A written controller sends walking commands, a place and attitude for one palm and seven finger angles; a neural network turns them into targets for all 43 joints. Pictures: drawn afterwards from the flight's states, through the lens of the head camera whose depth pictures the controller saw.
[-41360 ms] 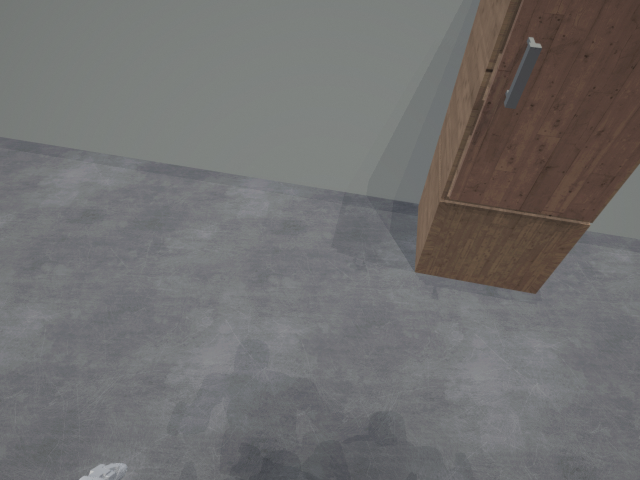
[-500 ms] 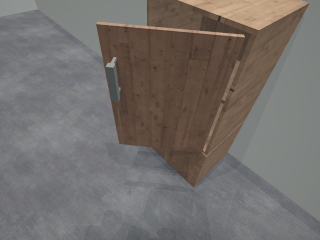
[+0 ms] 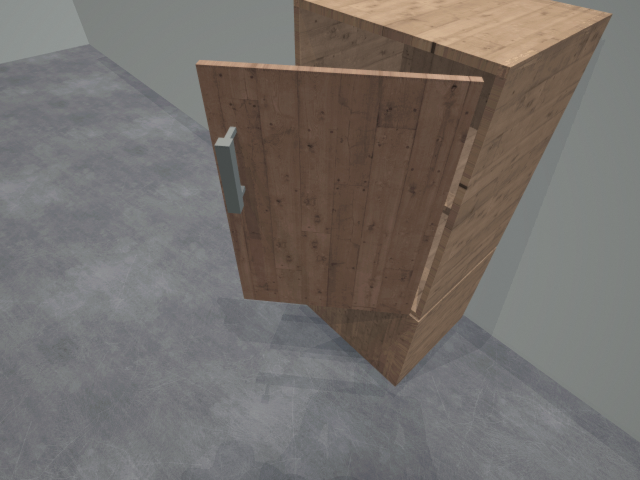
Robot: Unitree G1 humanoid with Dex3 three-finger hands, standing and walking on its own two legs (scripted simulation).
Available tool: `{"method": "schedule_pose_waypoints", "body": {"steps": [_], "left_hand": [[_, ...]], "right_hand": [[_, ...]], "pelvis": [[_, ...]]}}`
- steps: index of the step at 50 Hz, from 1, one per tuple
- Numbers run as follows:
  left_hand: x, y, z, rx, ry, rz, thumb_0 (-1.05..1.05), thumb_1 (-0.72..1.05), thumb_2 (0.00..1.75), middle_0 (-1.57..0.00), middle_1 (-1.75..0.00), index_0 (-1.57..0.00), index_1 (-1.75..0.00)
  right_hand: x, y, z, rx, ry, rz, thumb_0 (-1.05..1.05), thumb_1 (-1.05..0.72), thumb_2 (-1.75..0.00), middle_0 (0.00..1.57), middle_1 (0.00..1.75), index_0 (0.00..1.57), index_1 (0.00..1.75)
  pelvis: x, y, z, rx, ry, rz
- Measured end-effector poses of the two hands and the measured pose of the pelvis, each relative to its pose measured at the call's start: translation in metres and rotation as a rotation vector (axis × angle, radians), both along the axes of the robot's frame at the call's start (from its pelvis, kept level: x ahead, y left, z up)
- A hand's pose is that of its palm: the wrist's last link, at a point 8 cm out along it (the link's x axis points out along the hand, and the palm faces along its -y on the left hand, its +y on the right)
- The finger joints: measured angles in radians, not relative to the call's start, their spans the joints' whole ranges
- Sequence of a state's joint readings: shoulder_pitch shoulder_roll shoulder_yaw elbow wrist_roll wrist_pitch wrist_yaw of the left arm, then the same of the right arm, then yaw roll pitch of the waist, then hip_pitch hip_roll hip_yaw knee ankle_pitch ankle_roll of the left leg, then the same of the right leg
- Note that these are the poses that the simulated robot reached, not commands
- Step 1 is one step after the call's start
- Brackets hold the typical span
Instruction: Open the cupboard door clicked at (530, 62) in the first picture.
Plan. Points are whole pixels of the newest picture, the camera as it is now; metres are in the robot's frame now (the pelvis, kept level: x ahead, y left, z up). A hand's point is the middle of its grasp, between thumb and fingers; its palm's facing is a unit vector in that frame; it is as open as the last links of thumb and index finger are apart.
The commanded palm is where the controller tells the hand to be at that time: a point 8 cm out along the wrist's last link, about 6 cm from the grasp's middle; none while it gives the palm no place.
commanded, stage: come to a stop and stand still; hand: left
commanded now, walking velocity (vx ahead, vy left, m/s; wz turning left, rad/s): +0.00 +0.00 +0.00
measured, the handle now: (233, 170) +0.58 +0.19 +0.08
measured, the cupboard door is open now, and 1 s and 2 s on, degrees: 41 41 41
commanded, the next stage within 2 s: look again from close up in 0.60 s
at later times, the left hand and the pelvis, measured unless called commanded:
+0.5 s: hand out of the picture -0.01 +0.14 -0.17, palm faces +0.04 -0.99 -0.15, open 7.4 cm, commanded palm none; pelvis +0.00 -0.01 +0.00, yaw +0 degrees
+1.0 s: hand out of the picture -0.04 +0.13 -0.18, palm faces +0.07 -0.99 -0.13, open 7.4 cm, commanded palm none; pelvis -0.01 -0.01 +0.00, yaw +0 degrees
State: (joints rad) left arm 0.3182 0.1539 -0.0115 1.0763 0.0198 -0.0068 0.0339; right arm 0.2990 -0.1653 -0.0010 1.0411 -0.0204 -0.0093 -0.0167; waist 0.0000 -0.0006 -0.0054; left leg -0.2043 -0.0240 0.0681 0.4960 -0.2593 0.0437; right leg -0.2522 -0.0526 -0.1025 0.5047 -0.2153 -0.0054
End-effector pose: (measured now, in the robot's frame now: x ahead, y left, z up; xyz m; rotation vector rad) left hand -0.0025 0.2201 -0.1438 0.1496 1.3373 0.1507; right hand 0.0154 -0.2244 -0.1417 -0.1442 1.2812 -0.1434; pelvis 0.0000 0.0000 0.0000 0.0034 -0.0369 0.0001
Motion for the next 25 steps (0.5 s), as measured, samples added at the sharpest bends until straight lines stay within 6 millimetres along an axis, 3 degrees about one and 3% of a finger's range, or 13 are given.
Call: {"method": "schedule_pose_waypoints", "body": {"steps": [15,25], "left_hand": [[-0.002,-0.014,0.001,-0.021,-0.003,0.012,0.00,0.90,0.90,-0.20,-0.29,-0.20,-0.30],[-0.015,-0.026,-0.003,-0.046,0.029,0.026,0.00,0.91,0.90,-0.20,-0.29,-0.20,-0.30]], "right_hand": [[-0.013,-0.004,0.003,0.011,0.050,0.002,0.01,-0.91,-0.89,0.20,0.30,0.20,0.30],[-0.029,0.003,0.002,0.028,0.098,-0.011,0.01,-0.91,-0.89,0.20,0.30,0.20,0.30]], "pelvis": [[0.000,-0.010,0.004,0.000,0.000,0.003],[-0.003,-0.013,0.005,-0.001,-0.006,0.005]]}}
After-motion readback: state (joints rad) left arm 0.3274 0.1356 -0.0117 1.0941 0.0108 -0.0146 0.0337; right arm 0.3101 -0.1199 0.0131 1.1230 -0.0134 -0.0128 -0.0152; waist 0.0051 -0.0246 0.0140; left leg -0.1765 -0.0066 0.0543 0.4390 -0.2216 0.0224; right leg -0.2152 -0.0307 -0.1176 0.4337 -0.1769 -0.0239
